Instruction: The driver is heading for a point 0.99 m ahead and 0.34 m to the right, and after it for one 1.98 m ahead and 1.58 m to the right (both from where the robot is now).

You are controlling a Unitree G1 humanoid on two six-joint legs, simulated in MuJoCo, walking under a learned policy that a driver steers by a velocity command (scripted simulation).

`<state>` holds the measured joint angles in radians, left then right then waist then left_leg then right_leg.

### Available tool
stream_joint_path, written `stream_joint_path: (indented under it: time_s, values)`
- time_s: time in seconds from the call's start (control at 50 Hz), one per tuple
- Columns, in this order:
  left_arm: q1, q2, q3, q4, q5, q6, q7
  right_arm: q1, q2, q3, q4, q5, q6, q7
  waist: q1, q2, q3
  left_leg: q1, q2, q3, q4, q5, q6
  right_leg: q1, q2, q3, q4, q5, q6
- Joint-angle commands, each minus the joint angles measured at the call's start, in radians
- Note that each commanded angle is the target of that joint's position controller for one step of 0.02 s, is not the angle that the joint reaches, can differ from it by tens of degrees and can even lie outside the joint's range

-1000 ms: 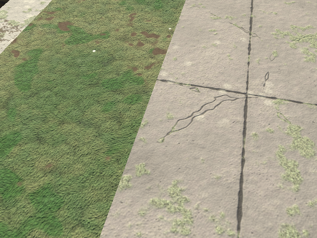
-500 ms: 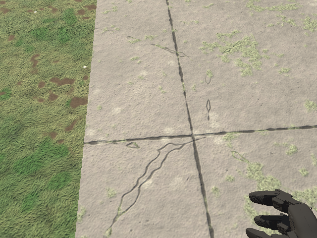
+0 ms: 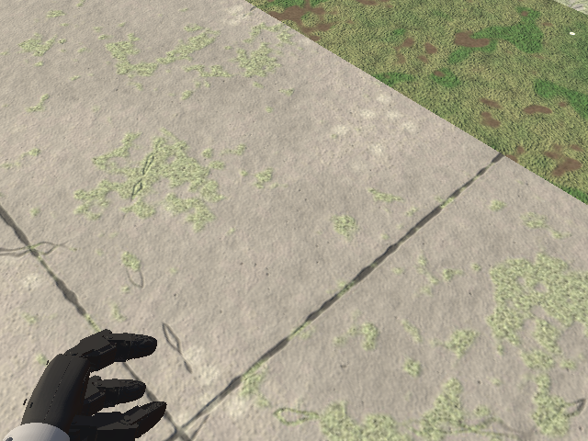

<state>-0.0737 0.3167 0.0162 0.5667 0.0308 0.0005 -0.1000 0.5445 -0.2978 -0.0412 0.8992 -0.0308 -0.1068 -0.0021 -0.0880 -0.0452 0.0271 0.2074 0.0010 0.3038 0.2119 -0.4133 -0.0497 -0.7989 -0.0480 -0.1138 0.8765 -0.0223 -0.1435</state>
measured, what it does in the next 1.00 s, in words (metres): walks ahead, turning right: right foot, then left foot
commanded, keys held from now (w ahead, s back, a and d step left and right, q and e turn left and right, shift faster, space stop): w+e+shift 0.06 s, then w+shift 0.30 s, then shift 0.20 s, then e+shift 0.44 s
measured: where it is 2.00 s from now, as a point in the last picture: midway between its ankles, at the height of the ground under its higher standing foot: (310, 315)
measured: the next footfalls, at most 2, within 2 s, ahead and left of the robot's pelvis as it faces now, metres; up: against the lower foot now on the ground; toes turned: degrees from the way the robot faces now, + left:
right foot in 0.10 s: +0.27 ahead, -0.04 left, +0.00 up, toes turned -10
left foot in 0.50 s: +0.74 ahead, +0.04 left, +0.00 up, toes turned -13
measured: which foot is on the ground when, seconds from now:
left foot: down 0.00-0.08, up 0.10-0.48, down 0.50-0.98, up 1.00-1.00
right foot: up 0.00-0.08, down 0.10-0.50, up 0.52-0.96, down 0.98-1.00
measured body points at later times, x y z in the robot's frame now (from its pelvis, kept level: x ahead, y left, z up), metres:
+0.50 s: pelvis +0.47 -0.02 +0.00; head +0.51 -0.02 +0.45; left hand +0.50 +0.27 -0.13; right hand +0.65 -0.28 -0.08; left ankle +0.70 +0.05 -0.71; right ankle +0.23 -0.03 -0.71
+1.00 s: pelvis +0.70 -0.08 +0.00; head +0.72 -0.12 +0.45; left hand +0.98 +0.09 -0.07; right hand +0.70 -0.40 -0.11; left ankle +0.70 +0.05 -0.70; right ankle +0.73 -0.20 -0.72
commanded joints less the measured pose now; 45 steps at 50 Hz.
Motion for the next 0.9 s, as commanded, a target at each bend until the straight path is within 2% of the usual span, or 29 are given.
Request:
stream_joint_path:
  time_s: [0.02,0.04,0.06,0.08,0.1,0.12,0.14,0.16,0.18,0.22,0.24,0.3,0.34,0.38,0.42,0.46,0.48,0.5,0.52,0.54,0.56,0.58,0.6,0.62,0.66,0.7,0.74,0.8,0.9]
  values:
    - [0.031,0.037,0.005,-0.026,0.001,-0.012,0.004,-0.063,-0.190,-0.035,-0.080,0.004,-0.003,-0.023,0.130,0.140,0.047,-0.150,0.225,-0.004,0.108,1.422,0.028,0.280,0.114,-0.114,-0.103,-0.039,-0.053]
    - [0.142,0.071,0.020,0.007,-0.002,-0.015,0.014,-0.081,-0.217,-0.043,-0.086,0.001,0.015,-0.031,0.197,0.158,-0.021,-0.143,0.247,-0.013,0.263,1.519,0.034,0.408,0.147,-0.104,-0.114,-0.086,-0.070]
    - [0.334,0.111,0.043,0.062,-0.004,-0.019,0.026,-0.125,-0.240,-0.050,-0.103,-0.001,0.032,-0.035,0.290,0.173,-0.108,-0.201,0.272,-0.035,0.496,1.563,0.050,0.615,0.172,-0.072,-0.120,-0.133,-0.098]
    - [0.548,0.150,0.074,0.139,-0.001,-0.025,0.048,-0.169,-0.234,-0.049,-0.127,-0.006,0.041,-0.028,0.369,0.144,-0.187,-0.385,0.260,-0.054,0.806,1.337,0.069,0.917,0.165,0.031,-0.222,-0.148,-0.133]
    - [0.508,0.207,0.111,0.154,-0.034,-0.012,0.077,-0.196,-0.160,-0.041,-0.144,-0.008,0.041,-0.011,0.306,-0.072,-0.160,-0.674,0.051,-0.058,1.204,0.255,0.050,1.085,0.049,0.237,-0.286,-0.206,-0.148]
    - [0.416,0.326,0.122,0.096,0.011,0.002,0.076,-0.105,-0.096,-0.016,-0.269,0.015,0.024,-0.008,0.160,-0.171,-0.315,-1.005,-0.018,-0.219,1.502,-0.074,0.018,1.309,-0.223,0.784,-0.402,-0.138,-0.341]
    - [0.492,0.268,0.121,0.085,0.008,0.008,0.095,-0.216,-0.133,-0.011,-0.287,0.015,-0.001,-0.006,0.238,0.013,-0.352,-1.083,0.018,-0.352,1.481,0.027,0.025,1.275,-0.242,0.885,-0.560,-0.273,-0.349]
    - [0.465,0.210,0.109,0.129,-0.001,-0.004,0.107,-0.226,-0.121,-0.002,-0.278,0.019,-0.011,-0.006,0.182,0.086,-0.164,-1.084,0.078,-0.356,1.360,0.074,0.035,1.084,-0.234,0.804,-0.619,-0.292,-0.303]
    - [0.439,0.162,0.094,0.150,-0.003,-0.025,0.111,-0.246,-0.108,0.003,-0.270,0.005,-0.006,-0.007,0.126,0.145,-0.061,-1.011,0.122,-0.355,1.238,0.079,0.036,0.891,-0.189,0.713,-0.633,-0.237,-0.256]
    - [0.376,0.103,0.065,0.153,-0.002,-0.062,0.120,-0.197,-0.079,0.013,-0.238,-0.029,0.035,0.004,0.041,0.159,-0.002,-0.858,0.158,-0.364,1.114,0.045,0.023,0.641,-0.110,0.559,-0.658,-0.151,-0.214]
    - [0.386,0.083,0.056,0.165,-0.009,-0.077,0.116,-0.202,-0.066,0.016,-0.239,-0.034,0.052,0.011,0.029,0.142,0.011,-0.828,0.172,-0.362,1.044,0.024,0.014,0.571,-0.085,0.518,-0.679,-0.146,-0.207]
    - [0.420,0.096,0.060,0.194,-0.021,-0.106,0.097,-0.381,-0.030,0.033,-0.308,-0.020,0.057,0.029,0.067,0.075,0.094,-0.849,0.189,-0.313,0.764,0.219,0.014,0.485,-0.013,0.382,-0.770,-0.097,-0.178]
    - [0.437,0.099,0.063,0.201,-0.033,-0.118,0.084,-0.466,-0.016,0.041,-0.329,-0.005,0.050,0.042,0.099,0.054,0.102,-0.755,0.163,-0.285,0.560,0.443,0.039,0.469,0.025,0.306,-0.796,-0.001,-0.136]
    - [0.482,0.108,0.063,0.224,-0.046,-0.128,0.079,-0.511,-0.013,0.040,-0.328,0.007,0.043,0.050,0.132,0.062,0.105,-0.673,0.117,-0.250,0.436,0.620,0.071,0.529,-0.001,0.285,-0.822,0.186,-0.108]
    - [0.541,0.124,0.063,0.262,-0.044,-0.124,0.085,-0.535,-0.015,0.037,-0.326,-0.002,0.032,0.044,0.160,0.058,0.090,-0.672,0.060,-0.220,0.345,0.646,0.101,0.691,-0.018,0.260,-0.743,0.455,-0.067]
    - [0.565,0.153,0.064,0.286,-0.029,-0.119,0.098,-0.473,-0.052,0.021,-0.304,-0.019,0.021,0.029,0.135,0.001,0.011,-0.596,-0.027,-0.199,0.313,0.543,0.130,0.834,-0.028,0.260,-0.583,0.768,-0.015]
    - [0.546,0.171,0.067,0.290,-0.019,-0.112,0.107,-0.343,-0.084,0.006,-0.263,-0.022,0.013,0.020,0.068,-0.031,-0.061,-0.474,-0.054,-0.217,0.305,0.509,0.141,0.857,-0.026,0.262,-0.426,0.848,0.014]
    - [0.480,0.140,0.058,0.276,-0.039,-0.081,0.104,-0.255,-0.151,-0.036,-0.277,0.062,-0.010,0.008,-0.060,-0.045,-0.158,-0.310,0.008,-0.283,0.252,0.661,0.152,0.809,-0.043,0.282,-0.203,0.802,0.048]
    - [0.409,0.111,0.046,0.236,-0.013,-0.071,0.109,-0.057,-0.209,-0.037,-0.219,0.046,-0.011,-0.001,-0.137,0.032,-0.317,-0.031,0.162,-0.386,0.358,0.991,0.181,0.657,0.038,0.244,0.139,0.431,0.086]
    - [0.683,-0.068,0.005,0.274,-0.032,-0.078,0.094,-0.032,-0.219,-0.030,-0.178,-0.006,-0.024,0.021,0.021,0.386,-0.502,0.353,0.456,-0.805,0.421,1.291,0.400,0.276,0.234,0.315,0.586,-0.636,0.147]
    - [0.672,0.059,0.020,0.300,-0.060,-0.079,0.088,-0.024,-0.160,-0.035,-0.199,0.002,-0.019,0.029,-0.047,0.265,-0.618,0.356,0.438,-0.906,0.328,1.103,0.386,0.224,0.198,0.399,0.660,-0.604,0.143]
    - [0.519,0.121,0.040,0.251,-0.087,-0.071,0.095,-0.152,-0.119,-0.029,-0.226,0.013,-0.012,0.022,-0.042,0.187,-0.430,0.199,0.413,-0.737,0.283,1.002,0.350,0.163,0.122,0.356,0.603,-0.549,0.150]
    - [0.402,0.121,0.039,0.209,-0.080,-0.063,0.106,-0.264,-0.086,-0.019,-0.230,0.027,-0.006,0.016,-0.006,0.067,-0.251,-0.012,0.362,-0.627,0.226,0.962,0.309,0.143,0.066,0.272,0.521,-0.485,0.157]
    - [0.361,0.109,0.045,0.200,-0.068,-0.054,0.113,-0.296,-0.068,-0.010,-0.226,0.024,-0.010,0.011,0.018,0.042,-0.143,-0.182,0.344,-0.563,0.178,1.008,0.301,0.161,0.046,0.246,0.498,-0.459,0.166]
    - [0.438,0.065,0.051,0.196,-0.069,-0.013,0.120,-0.362,-0.071,-0.013,-0.218,0.013,-0.011,0.007,0.107,0.101,-0.097,-0.396,0.312,-0.444,0.083,0.911,0.295,0.283,-0.003,0.224,0.438,-0.423,0.177]
    - [0.442,0.026,0.050,0.171,-0.070,0.018,0.133,-0.451,-0.077,-0.018,-0.216,0.012,-0.007,0.007,0.148,0.142,-0.050,-0.519,0.282,-0.312,0.033,0.886,0.281,0.297,-0.027,0.189,0.300,-0.368,0.197]
    - [0.402,0.020,0.050,0.134,-0.057,0.022,0.129,-0.469,-0.109,-0.032,-0.210,0.013,0.004,-0.007,0.143,0.155,-0.075,-0.508,0.265,-0.226,0.023,0.862,0.277,0.312,-0.049,0.161,0.149,-0.205,0.202]
    - [0.336,0.024,0.057,0.103,-0.052,0.017,0.102,-0.489,-0.119,-0.038,-0.207,0.024,0.030,-0.030,0.118,0.141,-0.116,-0.442,0.254,-0.141,0.047,0.767,0.257,0.357,-0.052,0.127,-0.023,-0.011,0.180]
    - [0.238,0.078,0.094,0.031,-0.048,0.040,0.067,-0.487,-0.148,-0.056,-0.189,0.048,0.082,-0.033,0.087,0.125,-0.065,-0.332,0.313,-0.130,0.137,0.581,0.225,0.320,-0.042,0.068,-0.147,-0.112,0.126]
